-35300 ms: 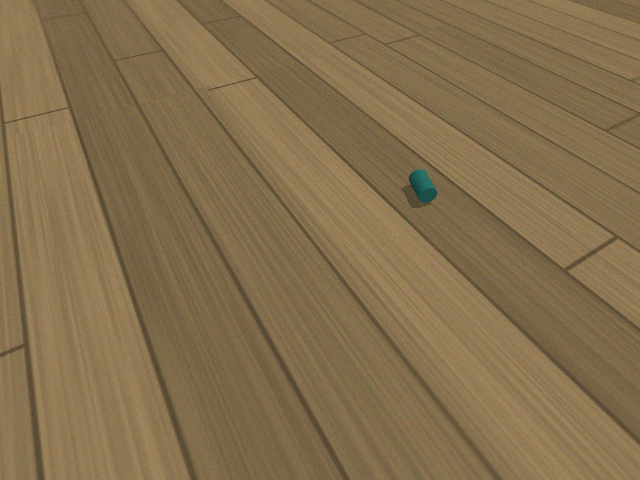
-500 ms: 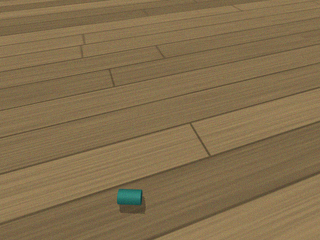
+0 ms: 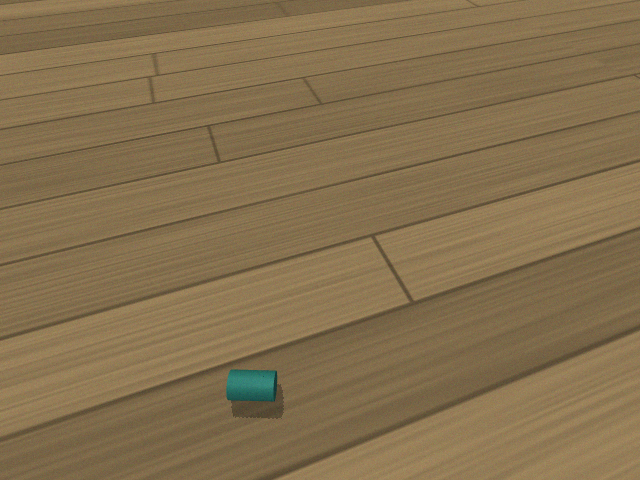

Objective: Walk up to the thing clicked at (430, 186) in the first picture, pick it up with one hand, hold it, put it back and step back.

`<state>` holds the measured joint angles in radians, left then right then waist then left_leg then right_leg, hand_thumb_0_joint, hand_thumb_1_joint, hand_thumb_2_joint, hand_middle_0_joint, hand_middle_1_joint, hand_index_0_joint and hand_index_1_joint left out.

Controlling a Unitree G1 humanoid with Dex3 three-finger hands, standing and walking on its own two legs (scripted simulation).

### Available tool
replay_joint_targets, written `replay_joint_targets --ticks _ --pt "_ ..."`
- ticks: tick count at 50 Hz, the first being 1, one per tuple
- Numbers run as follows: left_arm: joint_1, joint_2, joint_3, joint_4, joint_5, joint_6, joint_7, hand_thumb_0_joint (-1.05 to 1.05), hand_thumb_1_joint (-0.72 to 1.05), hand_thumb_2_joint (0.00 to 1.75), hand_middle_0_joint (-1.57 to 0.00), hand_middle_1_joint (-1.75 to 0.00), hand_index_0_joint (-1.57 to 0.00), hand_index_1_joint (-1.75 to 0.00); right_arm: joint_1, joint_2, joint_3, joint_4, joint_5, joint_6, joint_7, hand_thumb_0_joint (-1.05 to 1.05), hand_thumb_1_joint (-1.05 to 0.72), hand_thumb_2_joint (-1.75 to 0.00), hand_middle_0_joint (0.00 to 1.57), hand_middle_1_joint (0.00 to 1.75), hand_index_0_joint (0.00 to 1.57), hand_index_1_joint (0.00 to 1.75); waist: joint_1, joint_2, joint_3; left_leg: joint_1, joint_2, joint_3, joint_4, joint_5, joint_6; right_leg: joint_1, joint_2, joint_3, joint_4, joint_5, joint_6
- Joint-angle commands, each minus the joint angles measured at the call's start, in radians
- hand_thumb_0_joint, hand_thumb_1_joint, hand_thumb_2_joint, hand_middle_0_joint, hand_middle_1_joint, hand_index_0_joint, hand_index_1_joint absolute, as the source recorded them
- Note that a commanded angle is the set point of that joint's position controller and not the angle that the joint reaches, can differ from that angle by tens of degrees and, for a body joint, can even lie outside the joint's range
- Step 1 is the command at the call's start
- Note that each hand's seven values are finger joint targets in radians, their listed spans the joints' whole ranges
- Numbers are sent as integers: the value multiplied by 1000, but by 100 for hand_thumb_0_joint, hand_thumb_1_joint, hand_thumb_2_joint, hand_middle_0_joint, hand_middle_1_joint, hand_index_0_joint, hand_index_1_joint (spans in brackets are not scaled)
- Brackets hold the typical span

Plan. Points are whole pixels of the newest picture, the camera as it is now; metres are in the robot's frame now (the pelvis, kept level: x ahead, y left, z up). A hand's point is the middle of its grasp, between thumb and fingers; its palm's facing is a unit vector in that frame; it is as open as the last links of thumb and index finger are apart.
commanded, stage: stand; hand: left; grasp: from above
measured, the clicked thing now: (252, 385) +0.52 +0.22 -0.74
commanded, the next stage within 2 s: step back in 1.16 s
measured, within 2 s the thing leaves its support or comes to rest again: neither
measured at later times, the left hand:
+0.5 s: hand out of the picture +0.09 +0.25 -0.15, palm faces +0.03 -0.94 -0.34, open 7.4 cm
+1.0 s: hand out of the picture +0.08 +0.25 -0.15, palm faces +0.02 -0.94 -0.34, open 7.4 cm
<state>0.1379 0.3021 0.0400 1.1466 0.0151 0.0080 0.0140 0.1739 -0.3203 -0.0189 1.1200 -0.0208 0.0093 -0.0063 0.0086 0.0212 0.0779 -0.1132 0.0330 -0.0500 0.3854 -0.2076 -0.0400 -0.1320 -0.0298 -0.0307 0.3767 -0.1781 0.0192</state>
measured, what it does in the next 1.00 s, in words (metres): stands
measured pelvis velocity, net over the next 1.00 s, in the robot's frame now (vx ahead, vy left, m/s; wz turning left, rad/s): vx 0.01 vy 0.00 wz -0.01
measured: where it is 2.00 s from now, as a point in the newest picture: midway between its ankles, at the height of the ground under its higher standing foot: outside the picture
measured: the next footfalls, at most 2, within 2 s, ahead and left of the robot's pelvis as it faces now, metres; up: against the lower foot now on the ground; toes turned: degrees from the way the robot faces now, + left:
right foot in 1.82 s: -0.07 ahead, -0.07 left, +0.00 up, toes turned -2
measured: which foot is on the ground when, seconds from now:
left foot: down 0.00-1.00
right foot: down 0.00-1.00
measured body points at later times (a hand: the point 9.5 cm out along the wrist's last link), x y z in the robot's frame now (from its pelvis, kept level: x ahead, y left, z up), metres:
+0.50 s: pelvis +0.01 +0.00 +0.00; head +0.01 +0.00 +0.45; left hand +0.08 +0.30 -0.13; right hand +0.08 -0.29 -0.14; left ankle +0.01 +0.15 -0.74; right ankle +0.02 -0.13 -0.74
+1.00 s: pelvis +0.01 +0.00 +0.00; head +0.01 -0.01 +0.45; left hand +0.08 +0.30 -0.13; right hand +0.07 -0.30 -0.14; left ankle +0.01 +0.15 -0.74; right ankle +0.02 -0.13 -0.74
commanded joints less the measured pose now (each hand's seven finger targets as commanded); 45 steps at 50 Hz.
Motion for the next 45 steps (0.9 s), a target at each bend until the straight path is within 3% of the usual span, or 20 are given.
replay_joint_targets --ticks 1,9,13,20,26,32,38,42,45 --pt "-45 212 31 -54 0 -29 9 0 90 90 -20 -30 -20 -30 -27 -189 -31 -54 -2 -29 -16 0 -90 -90 20 30 20 30 2 -3 -61 -45 72 -57 -84 87 57 53 -90 86 -77 47 -27" --pt "-48 202 29 -46 -3 -28 10 0 90 90 -20 -30 -20 -30 -38 -194 -27 -47 2 -32 -22 0 -90 -90 20 30 20 30 0 -16 -97 9 82 -45 -70 222 55 75 -96 71 -53 198 -26" --pt "-54 206 29 -48 -2 -27 10 0 90 90 -20 -30 -20 -30 -43 -198 -27 -47 2 -32 -23 0 -90 -90 20 30 20 30 -1 -19 -86 2 83 -43 -79 216 55 73 -94 68 -57 189 -23" --pt "-76 215 30 -50 0 -24 6 0 90 90 -20 -30 -20 -30 -65 -203 -27 -48 1 -30 -19 0 -90 -90 20 30 20 30 -1 -23 -41 -38 80 -49 -110 110 50 51 -88 70 -79 65 -22" --pt "-72 221 29 -54 1 -27 5 0 90 90 -20 -30 -20 -30 -90 -207 -31 -56 3 -35 -15 0 -90 -90 20 30 20 30 2 -17 -67 -6 83 -49 -107 134 51 44 -92 71 -76 84 -28" --pt "-74 229 28 -58 -3 -34 4 0 90 90 -20 -30 -20 -30 -81 -210 -30 -52 5 -34 -12 0 -90 -90 20 30 20 30 -5 -24 -102 14 85 -43 -90 186 54 67 -101 77 -68 166 -30" --pt "-69 232 26 -56 -2 -32 2 0 90 90 -20 -30 -20 -30 -81 -208 -28 -50 3 -29 -9 0 -90 -90 20 30 20 30 -4 -29 -52 -20 80 -47 -111 81 53 30 -92 79 -94 41 -28" --pt "-73 239 27 -62 -2 -34 1 0 90 90 -20 -30 -20 -30 -80 -213 -28 -53 4 -31 -8 0 -90 -90 20 30 20 30 -6 -22 -77 -13 83 -45 -107 110 50 50 -99 86 -81 89 -33" --pt "-59 234 23 -58 -2 -34 -2 0 90 90 -20 -30 -20 -30 -78 -220 -27 -47 4 -31 -8 0 -90 -90 20 30 20 30 -3 -13 -59 -21 82 -46 -107 85 51 36 -94 86 -93 62 -30"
